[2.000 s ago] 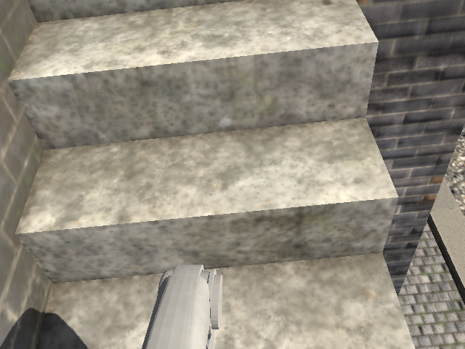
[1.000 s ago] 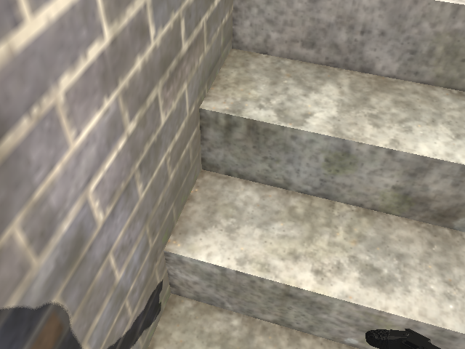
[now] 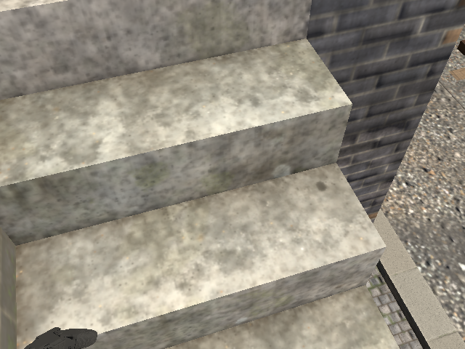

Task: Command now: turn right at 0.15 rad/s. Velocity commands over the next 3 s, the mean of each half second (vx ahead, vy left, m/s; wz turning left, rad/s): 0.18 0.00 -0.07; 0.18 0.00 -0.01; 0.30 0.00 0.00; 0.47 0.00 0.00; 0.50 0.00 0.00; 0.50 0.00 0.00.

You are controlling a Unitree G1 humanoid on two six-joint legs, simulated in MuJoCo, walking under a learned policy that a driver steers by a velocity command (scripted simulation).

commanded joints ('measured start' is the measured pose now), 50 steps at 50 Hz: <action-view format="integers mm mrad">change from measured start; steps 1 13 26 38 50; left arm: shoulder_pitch -19 -57 108 174 223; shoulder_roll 42 11 -63 -62 -69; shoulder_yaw -3 -55 -1 -4 3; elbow -59 -54 125 239 299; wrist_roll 15 -29 23 -2 9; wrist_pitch -23 -32 21 18 58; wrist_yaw -9 -44 -1 1 8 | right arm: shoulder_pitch -121 -36 -111 -37 17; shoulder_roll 42 -42 -92 -104 -39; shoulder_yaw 47 32 16 26 45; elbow -102 -2 196 317 416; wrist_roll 17 3 41 46 44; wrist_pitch -47 -66 2 13 33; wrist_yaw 7 18 -157 -151 -174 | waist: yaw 39 17 78 76 91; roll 33 68 41 23 47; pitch -89 -56 -112 -90 5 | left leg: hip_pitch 151 122 223 245 123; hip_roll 191 125 156 194 193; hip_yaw -326 -187 -59 -37 -54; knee -179 -169 -61 -131 -194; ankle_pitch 254 120 636 579 298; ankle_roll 143 62 53 23 32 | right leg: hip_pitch -190 187 403 437 371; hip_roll -89 -125 -62 -83 -76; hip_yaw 27 -53 -147 -131 -131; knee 154 -462 -719 -799 -819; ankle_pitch -26 364 714 720 403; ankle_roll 52 -143 -181 -184 -180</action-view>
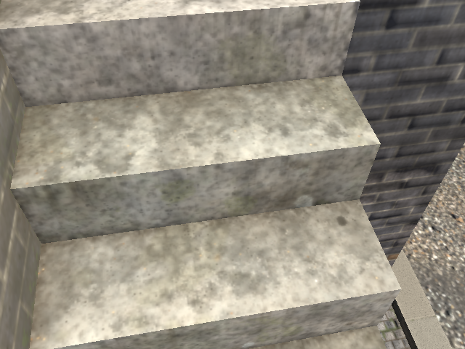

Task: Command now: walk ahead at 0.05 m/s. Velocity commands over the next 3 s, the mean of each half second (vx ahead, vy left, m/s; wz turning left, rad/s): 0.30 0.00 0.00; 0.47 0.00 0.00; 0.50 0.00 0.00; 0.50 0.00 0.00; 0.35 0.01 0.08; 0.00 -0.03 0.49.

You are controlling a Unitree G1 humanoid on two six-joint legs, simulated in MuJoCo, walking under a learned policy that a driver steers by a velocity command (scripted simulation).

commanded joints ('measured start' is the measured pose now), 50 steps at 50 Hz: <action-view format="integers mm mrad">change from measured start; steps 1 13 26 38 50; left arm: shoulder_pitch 42 53 282 229 -37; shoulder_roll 71 53 129 140 -76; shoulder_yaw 13 9 28 -2 -15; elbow -29 -66 15 119 -184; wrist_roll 1 3 35 -2 33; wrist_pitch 3 6 -76 -154 -111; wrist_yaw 5 4 45 20 -37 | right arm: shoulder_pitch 45 178 -63 -527 14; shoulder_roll -60 -119 27 54 12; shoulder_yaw -13 -72 -76 -17 -86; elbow -12 58 -79 -427 101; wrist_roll -5 -11 -27 -31 -59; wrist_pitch -8 0 -64 -17 -74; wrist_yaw -6 -9 6 26 29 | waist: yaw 5 -41 -3 10 10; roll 4 175 -24 -44 -62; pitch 7 64 17 196 45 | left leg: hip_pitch -29 -148 -875 -1111 -302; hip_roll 70 189 -106 -29 130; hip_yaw -52 -337 -109 117 -502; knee -65 -236 1670 1601 26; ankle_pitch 225 -572 -56 -227 -370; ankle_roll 87 273 151 159 261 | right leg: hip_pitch -18 -272 89 -132 -810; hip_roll -98 -16 -317 -281 81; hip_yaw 71 -22 262 85 243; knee -60 340 -74 -366 1758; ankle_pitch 31 -194 -52 -34 78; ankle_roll -39 -57 -211 -148 -135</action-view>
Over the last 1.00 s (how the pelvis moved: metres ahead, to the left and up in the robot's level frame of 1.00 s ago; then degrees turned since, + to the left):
0.02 -0.03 0.02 2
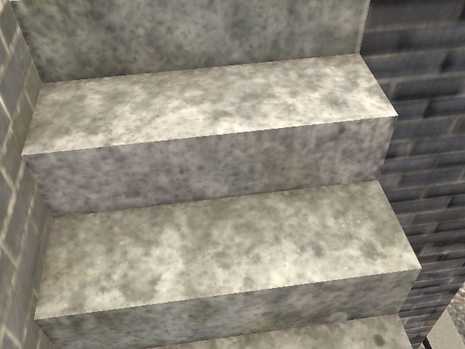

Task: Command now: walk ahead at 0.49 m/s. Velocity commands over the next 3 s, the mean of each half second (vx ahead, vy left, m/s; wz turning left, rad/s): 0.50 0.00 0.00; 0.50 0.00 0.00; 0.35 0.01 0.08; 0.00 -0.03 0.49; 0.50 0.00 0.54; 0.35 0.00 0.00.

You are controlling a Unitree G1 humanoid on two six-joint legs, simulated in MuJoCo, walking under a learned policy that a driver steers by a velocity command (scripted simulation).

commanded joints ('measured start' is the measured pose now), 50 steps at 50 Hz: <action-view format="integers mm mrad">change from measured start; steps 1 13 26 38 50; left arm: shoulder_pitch -50 -523 -118 117 39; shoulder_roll -108 -112 91 95 -41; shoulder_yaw -43 -97 38 -16 5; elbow -139 -443 -97 202 27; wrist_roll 6 -9 -17 -33 -30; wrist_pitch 0 114 43 -105 32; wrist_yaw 4 8 41 47 -10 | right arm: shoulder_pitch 75 355 -47 -394 137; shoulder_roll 70 24 55 85 72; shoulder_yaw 6 24 -35 54 65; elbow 86 75 -317 -516 -77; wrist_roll -25 34 1 7 -35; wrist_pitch -64 -121 -122 -17 71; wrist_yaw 19 16 55 -22 208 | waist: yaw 30 -47 45 -53 -78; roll -40 71 8 -123 -62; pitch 97 164 -40 121 -19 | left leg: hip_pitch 182 373 -262 -606 164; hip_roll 217 189 2 27 166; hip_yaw -550 -194 -342 -152 -604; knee -638 -1060 1177 935 -509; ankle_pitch -49 566 344 209 -84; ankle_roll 90 54 1 25 134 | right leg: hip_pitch -461 -772 230 228 -586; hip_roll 43 -108 -372 -298 21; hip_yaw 92 -315 545 -107 222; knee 443 217 -1384 -1658 268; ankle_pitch -48 -261 -565 20 268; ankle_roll -47 -2 -213 -44 -268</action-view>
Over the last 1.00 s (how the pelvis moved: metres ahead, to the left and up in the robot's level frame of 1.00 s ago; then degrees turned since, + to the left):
0.20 0.03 0.11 3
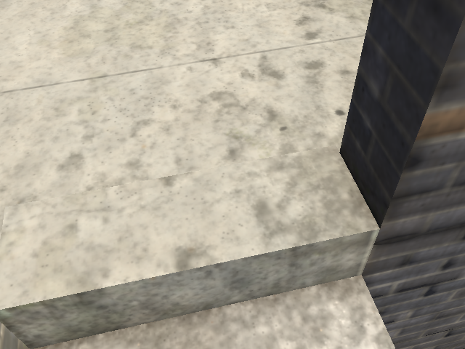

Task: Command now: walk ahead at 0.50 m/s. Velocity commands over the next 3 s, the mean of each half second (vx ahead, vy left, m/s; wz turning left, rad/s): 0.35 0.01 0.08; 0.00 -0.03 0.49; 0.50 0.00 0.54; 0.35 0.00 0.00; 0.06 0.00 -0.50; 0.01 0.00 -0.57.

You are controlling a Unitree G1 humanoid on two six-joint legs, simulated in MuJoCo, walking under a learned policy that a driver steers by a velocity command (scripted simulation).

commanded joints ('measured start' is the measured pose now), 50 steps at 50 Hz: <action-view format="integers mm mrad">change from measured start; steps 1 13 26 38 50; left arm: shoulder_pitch -6 -373 -156 -568 -524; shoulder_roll -7 -8 218 118 144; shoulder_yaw -20 -104 15 -70 -27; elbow -101 -396 -369 -411 -314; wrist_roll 16 27 71 17 -6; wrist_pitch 0 67 82 -23 -68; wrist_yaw -2 28 82 50 89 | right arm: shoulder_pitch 133 464 317 194 -40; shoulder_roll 83 85 -134 -219 -250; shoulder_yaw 44 65 -91 -109 -81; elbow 144 344 147 222 -26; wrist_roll -20 -127 23 39 35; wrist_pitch -17 -109 -106 -89 -170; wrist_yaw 48 64 61 -31 -70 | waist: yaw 21 26 226 19 -15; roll -58 38 -269 -74 130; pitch -52 64 -384 -110 -105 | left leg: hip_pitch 318 743 95 -7 515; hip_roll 203 310 -1 15 243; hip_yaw -637 -395 -425 -254 -705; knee -621 -836 373 598 -792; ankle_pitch -159 5 251 403 124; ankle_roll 152 99 -117 -239 177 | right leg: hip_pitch -593 -1238 318 -84 -321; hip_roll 58 -84 -455 -281 -58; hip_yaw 156 -51 574 -239 -82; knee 460 601 -1064 -1065 48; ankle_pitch -7 -372 -213 -755 -692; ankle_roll -89 -120 -196 42 225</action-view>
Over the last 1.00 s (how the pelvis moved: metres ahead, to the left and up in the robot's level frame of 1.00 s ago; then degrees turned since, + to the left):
0.46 0.04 0.37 -1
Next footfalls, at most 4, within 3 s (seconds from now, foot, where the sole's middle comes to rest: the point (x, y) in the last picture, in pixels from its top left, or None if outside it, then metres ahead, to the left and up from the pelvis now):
0.42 right None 0.37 -0.15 -0.48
0.88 left None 0.33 0.09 -0.48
1.28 right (321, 337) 0.42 -0.16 -0.48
1.70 left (126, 229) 0.59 0.24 -0.29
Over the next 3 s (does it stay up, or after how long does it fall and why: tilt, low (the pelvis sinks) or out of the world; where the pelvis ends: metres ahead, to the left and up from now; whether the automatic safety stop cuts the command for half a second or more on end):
stays up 0.72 0.20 0.48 its command is cut before an obstacle after 0.3 s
